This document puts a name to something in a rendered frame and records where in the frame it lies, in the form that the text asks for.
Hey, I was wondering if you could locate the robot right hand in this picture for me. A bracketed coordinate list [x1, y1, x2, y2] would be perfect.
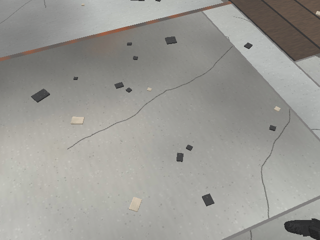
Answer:
[284, 218, 320, 240]

